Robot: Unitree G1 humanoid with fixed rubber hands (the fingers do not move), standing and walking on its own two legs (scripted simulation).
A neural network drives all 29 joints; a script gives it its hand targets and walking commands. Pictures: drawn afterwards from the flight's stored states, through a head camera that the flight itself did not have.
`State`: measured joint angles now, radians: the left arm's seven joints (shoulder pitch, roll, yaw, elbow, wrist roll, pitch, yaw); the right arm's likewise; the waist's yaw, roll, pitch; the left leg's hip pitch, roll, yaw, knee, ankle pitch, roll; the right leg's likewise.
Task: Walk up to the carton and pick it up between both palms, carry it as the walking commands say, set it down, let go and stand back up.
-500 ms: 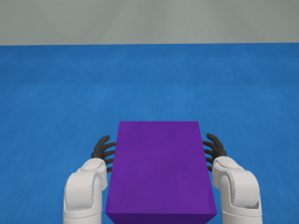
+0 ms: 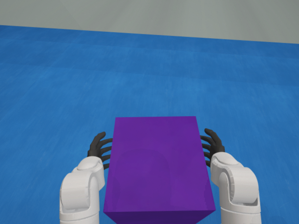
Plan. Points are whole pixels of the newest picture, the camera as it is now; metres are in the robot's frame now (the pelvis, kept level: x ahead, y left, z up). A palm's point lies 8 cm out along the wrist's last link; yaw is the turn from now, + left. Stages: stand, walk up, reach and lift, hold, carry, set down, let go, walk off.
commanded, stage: carry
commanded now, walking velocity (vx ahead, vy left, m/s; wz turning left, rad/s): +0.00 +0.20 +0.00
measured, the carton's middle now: (156, 175) +0.27 +0.01 +0.01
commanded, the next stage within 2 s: none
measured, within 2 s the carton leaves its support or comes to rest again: neither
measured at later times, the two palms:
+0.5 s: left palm (30, 187) +0.21 +0.29 +0.07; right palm (162, 180) +0.22 +0.00 +0.08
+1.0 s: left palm out of the picture +0.16 +0.37 +0.10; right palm (122, 207) +0.17 +0.08 +0.09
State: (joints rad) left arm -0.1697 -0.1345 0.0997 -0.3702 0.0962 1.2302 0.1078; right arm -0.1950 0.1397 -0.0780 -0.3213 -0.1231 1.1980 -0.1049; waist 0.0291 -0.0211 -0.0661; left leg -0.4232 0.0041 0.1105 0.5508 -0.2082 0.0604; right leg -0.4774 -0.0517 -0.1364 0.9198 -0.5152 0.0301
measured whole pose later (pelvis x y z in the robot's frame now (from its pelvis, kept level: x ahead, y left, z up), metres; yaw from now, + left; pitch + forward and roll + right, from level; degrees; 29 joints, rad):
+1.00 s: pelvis -0.11 +0.23 +0.01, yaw +1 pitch +4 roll +2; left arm -0.18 -0.14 0.08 -0.35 0.12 1.21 0.08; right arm -0.20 0.14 -0.10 -0.36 -0.11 1.22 -0.12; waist -0.01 -0.01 -0.05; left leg -0.44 0.04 0.03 0.73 -0.39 -0.06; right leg -0.37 -0.17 -0.12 0.55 -0.24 0.04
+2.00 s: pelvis -0.22 +0.46 +0.00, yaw -1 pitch +4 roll +1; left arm -0.18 -0.14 0.11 -0.36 0.09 1.23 0.11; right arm -0.21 0.14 -0.08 -0.32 -0.13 1.20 -0.11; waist 0.02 -0.01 -0.07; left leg -0.42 -0.01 0.13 0.56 -0.22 0.07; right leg -0.38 -0.05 -0.16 0.71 -0.43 0.03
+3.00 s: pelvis -0.29 +0.56 +0.00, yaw +0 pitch +2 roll +0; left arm -0.19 -0.14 0.09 -0.28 0.12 1.24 0.09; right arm -0.20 0.14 -0.10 -0.27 -0.14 1.23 -0.10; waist 0.01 0.01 -0.10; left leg -0.37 0.04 0.08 0.50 -0.17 0.01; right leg -0.33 -0.08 -0.14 0.51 -0.21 0.02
